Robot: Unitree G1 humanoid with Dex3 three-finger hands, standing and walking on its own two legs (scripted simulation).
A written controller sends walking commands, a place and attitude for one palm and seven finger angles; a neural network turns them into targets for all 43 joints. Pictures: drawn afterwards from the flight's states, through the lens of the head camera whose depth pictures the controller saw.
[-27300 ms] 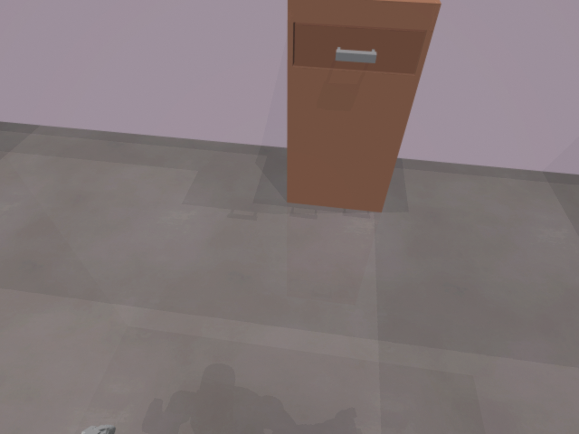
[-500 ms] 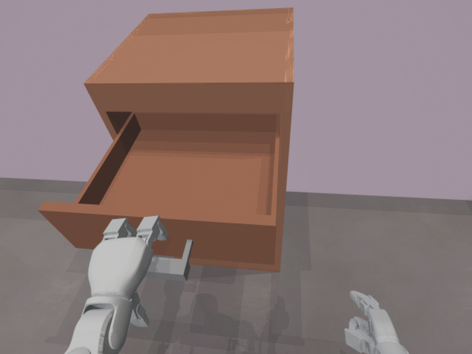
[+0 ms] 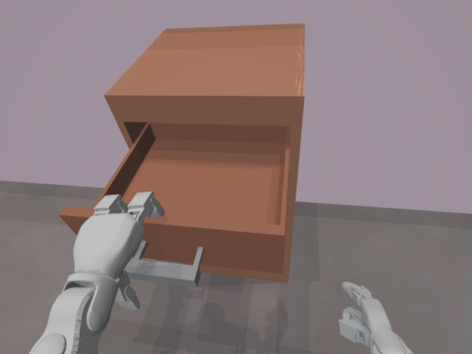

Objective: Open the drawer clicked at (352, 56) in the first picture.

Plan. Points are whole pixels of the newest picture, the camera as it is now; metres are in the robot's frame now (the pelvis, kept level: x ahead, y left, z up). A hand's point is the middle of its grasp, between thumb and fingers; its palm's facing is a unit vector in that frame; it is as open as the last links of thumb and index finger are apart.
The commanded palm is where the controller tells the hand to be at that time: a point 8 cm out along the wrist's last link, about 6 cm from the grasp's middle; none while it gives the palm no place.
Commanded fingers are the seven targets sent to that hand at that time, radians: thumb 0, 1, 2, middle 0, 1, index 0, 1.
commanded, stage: lift the hand off the handle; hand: left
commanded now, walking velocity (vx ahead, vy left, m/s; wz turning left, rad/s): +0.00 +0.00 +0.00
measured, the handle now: (167, 260) +0.27 +0.19 +0.00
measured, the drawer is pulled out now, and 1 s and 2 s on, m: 0.30 0.30 0.30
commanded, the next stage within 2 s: draw the hand back to the body in 0.44 s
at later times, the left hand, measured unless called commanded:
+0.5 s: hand (129, 223) +0.25 +0.20 +0.15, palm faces +0.13 -0.12 -0.98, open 13.8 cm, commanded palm +0.20 +0.20 +0.20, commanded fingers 0.00 -0.50 0.30 -0.30 -1.20 -0.30 -1.20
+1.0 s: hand (102, 251) +0.20 +0.22 +0.14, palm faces +0.09 -0.09 -0.99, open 13.8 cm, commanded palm +0.17 +0.22 +0.20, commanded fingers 0.00 -0.50 0.30 -0.30 -1.20 -0.30 -1.20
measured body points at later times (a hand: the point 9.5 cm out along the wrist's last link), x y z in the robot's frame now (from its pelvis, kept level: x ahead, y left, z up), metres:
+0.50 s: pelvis -0.01 +0.00 +0.00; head -0.02 -0.06 +0.45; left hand +0.23 +0.20 +0.20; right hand +0.24 -0.18 -0.09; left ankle -0.02 +0.12 -0.74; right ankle +0.01 -0.10 -0.74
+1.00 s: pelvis +0.00 -0.01 +0.00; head +0.00 -0.06 +0.45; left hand +0.19 +0.23 +0.19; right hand +0.23 -0.21 -0.09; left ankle -0.02 +0.12 -0.74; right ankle +0.01 -0.10 -0.74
